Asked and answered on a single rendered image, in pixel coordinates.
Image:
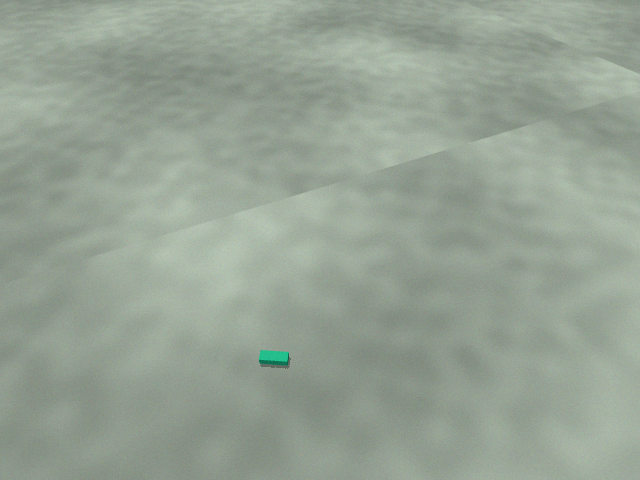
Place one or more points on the small box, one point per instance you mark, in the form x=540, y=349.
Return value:
x=274, y=357

